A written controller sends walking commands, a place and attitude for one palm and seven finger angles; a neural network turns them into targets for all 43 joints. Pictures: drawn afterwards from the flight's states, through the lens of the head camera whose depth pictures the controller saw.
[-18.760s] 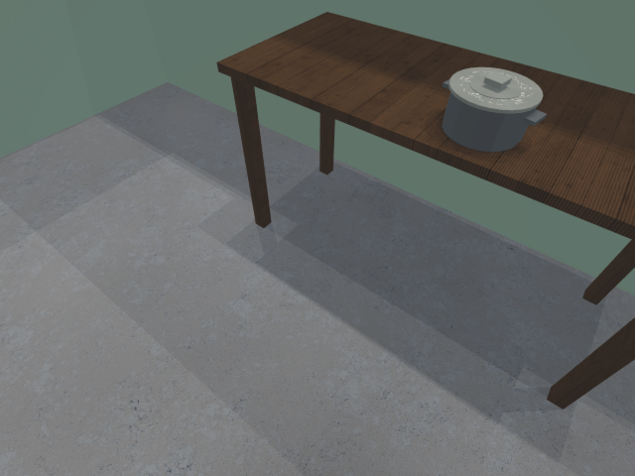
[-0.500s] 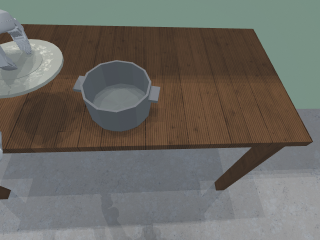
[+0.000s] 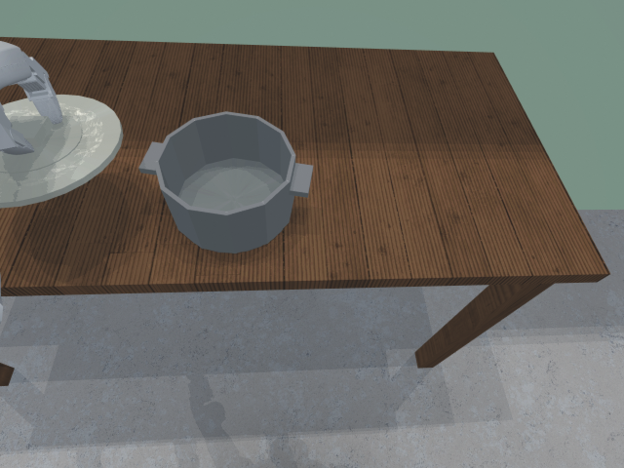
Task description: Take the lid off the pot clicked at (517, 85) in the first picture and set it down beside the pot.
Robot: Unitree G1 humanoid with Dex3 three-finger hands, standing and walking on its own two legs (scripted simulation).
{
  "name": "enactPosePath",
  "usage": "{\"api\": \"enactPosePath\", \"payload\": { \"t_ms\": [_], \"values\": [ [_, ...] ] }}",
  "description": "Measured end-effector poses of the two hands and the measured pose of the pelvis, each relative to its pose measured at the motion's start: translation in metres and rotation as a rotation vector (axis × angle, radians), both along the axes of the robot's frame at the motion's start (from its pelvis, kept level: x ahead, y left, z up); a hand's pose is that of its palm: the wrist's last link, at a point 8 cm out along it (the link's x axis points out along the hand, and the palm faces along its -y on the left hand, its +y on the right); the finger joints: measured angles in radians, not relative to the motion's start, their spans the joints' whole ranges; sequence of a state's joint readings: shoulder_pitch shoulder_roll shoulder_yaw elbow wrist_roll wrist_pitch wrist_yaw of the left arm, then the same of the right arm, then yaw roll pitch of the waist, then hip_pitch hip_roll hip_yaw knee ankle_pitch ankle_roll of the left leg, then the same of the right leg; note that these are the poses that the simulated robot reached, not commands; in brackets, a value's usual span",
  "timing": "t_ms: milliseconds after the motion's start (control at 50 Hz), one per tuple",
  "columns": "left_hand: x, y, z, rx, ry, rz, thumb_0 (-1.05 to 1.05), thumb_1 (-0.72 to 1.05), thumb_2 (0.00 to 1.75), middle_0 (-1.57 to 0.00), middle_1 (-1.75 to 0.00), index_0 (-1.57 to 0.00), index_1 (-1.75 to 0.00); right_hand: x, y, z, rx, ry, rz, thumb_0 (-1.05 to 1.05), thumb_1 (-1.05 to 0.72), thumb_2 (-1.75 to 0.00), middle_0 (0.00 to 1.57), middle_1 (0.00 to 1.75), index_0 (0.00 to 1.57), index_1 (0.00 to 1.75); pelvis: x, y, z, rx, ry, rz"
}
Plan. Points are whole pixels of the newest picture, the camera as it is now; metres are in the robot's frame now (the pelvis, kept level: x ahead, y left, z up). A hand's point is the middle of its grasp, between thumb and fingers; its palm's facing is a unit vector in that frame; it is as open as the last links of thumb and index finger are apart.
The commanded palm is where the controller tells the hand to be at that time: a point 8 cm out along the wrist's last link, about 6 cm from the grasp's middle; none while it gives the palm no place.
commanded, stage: lower the lid onto the table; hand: left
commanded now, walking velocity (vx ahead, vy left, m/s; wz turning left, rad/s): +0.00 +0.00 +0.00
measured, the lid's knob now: (25, 131) +0.51 +0.31 +0.12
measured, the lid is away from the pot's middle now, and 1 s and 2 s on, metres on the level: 0.23 0.23 0.23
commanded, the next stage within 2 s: open the fingers wide in 1.78 s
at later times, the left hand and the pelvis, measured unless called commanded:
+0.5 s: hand (17, 149) +0.48 +0.32 +0.12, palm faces -0.47 -0.12 -0.87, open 7.9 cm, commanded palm +0.53 +0.32 +0.18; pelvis +0.00 +0.01 -0.01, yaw -1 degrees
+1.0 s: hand (32, 168) +0.48 +0.32 +0.09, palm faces -0.50 -0.11 -0.86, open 7.9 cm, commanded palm +0.54 +0.31 +0.15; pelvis -0.01 +0.02 -0.01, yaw -2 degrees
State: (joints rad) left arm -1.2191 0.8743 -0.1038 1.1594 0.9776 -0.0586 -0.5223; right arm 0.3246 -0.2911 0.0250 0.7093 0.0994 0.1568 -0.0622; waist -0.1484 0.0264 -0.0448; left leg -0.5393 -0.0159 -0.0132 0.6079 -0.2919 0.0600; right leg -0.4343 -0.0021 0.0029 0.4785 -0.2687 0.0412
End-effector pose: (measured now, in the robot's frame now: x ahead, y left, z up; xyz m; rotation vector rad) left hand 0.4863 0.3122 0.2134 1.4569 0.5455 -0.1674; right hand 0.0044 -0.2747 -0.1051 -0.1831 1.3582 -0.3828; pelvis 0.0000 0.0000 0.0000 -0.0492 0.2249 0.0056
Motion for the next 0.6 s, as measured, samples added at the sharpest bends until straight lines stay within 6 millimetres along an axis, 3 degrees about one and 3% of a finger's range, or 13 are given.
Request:
{"api": "enactPosePath", "payload": {
  "t_ms": [360, 600],
  "values": [
    [-0.002, 0.011, -0.027, -0.013, 0.038, -0.024, 0.01, 0.23, 0.79, -0.76, -1.03, -0.6, -0.96, -0.017, 0.007, 0.0, -0.027, 0.035, -0.022, 0.0, -0.9, -0.9, 0.21, 0.3, 0.2, 0.3, -0.002, 0.007, -0.005, -0.01, 0.019, -0.005],
    [0.002, 0.006, -0.043, -0.005, 0.049, -0.064, 0.01, 0.23, 0.79, -0.76, -1.03, -0.6, -0.96, -0.028, 0.015, -0.002, -0.029, 0.059, -0.037, 0.0, -0.9, -0.9, 0.21, 0.3, 0.2, 0.3, -0.005, 0.013, -0.008, -0.017, 0.035, -0.01]
  ]
}}
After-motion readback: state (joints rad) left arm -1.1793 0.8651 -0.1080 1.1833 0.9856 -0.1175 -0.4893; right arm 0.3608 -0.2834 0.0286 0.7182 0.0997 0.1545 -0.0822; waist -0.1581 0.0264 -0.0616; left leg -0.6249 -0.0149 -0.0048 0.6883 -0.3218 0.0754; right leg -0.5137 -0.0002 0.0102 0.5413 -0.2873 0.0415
